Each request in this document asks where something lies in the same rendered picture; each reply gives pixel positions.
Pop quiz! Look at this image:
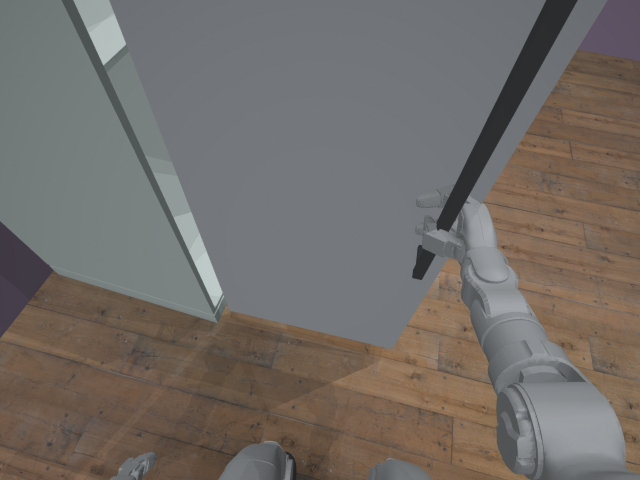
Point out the robot right thigh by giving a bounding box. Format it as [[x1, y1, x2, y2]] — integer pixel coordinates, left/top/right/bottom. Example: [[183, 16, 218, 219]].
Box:
[[368, 459, 432, 480]]

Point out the fridge door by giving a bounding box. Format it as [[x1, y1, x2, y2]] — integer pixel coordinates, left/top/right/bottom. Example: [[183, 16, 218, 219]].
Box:
[[109, 0, 608, 349]]

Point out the handle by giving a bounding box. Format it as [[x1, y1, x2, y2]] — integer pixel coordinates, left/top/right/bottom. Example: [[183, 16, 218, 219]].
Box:
[[412, 0, 578, 280]]

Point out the robot right upper arm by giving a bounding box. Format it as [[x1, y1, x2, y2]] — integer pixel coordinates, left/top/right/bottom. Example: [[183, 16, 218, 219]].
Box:
[[496, 382, 640, 480]]

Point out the left robot shin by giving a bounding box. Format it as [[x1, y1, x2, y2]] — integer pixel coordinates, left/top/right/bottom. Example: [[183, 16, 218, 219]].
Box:
[[263, 441, 287, 455]]

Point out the right robot hand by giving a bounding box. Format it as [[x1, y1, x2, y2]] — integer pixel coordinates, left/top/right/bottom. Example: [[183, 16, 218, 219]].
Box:
[[415, 185, 498, 266]]

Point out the robot right forearm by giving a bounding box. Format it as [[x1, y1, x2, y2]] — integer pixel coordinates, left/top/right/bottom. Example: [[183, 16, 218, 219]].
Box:
[[460, 247, 626, 462]]

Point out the left robot hand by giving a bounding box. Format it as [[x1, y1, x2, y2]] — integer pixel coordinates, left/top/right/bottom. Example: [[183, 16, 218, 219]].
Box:
[[110, 452, 157, 480]]

